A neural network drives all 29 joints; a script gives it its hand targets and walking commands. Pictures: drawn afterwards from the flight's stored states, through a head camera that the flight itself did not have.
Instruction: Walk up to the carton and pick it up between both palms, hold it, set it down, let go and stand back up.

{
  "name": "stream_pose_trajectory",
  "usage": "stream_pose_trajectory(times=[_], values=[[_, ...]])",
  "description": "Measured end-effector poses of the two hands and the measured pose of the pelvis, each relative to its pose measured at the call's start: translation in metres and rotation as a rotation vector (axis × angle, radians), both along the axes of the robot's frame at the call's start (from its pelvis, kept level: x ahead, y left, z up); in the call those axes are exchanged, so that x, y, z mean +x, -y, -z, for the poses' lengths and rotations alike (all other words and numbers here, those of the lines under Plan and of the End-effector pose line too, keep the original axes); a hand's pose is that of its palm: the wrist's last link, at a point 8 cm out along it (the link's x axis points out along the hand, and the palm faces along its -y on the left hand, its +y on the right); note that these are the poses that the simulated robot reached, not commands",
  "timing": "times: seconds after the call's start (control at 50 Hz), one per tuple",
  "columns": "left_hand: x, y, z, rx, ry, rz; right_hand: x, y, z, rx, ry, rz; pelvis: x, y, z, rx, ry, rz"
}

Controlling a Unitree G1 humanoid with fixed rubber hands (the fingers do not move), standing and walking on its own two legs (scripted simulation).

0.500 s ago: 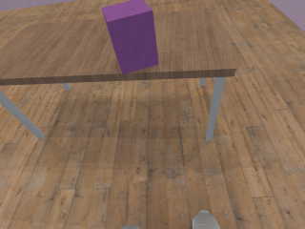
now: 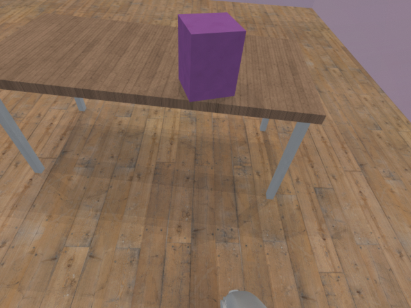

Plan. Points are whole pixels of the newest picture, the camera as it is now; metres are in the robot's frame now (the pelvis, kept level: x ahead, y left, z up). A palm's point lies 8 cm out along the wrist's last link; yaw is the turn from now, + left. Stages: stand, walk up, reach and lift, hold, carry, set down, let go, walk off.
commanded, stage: walk up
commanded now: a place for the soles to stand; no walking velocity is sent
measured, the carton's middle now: (208, 57) +0.96 -0.07 +0.02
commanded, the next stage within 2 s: none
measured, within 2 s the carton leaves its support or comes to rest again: neither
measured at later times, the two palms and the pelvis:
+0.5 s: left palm (61, 293) +0.20 +0.27 -0.09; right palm out of the picture +0.09 -0.37 -0.11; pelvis +0.10 -0.05 -0.02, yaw -4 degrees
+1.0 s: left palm (59, 274) +0.24 +0.30 -0.12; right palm (366, 303) +0.14 -0.33 -0.08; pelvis +0.14 -0.01 -0.01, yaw -3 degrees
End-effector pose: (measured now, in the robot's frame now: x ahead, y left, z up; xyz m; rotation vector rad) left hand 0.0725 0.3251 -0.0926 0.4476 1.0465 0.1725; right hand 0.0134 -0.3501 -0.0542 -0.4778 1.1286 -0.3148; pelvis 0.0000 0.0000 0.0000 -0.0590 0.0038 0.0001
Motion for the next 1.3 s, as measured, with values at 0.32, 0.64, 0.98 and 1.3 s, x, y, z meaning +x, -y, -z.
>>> stream_pose_trajectory(times=[0.32,0.64,0.98,1.3], values=[[0.077,0.023,-0.006,-0.025,0.030,0.078,0.042,-0.005,0.013,0.064,0.061,0.037,0.052,0.014,0.000,0.058,-0.029,0.062],[0.144,0.062,-0.027,0.090,0.062,0.069,0.110,0.025,0.063,0.178,-0.001,0.036,0.120,0.056,0.011,0.112,0.021,0.056],[0.170,0.026,0.020,-0.033,-0.003,0.055,0.125,-0.016,0.032,0.048,-0.016,0.034,0.138,0.008,0.016,0.042,0.018,0.055],[0.186,0.044,0.012,-0.024,0.032,0.120,0.148,-0.005,0.042,0.075,0.092,0.040,0.132,0.020,0.019,0.060,0.028,0.102]])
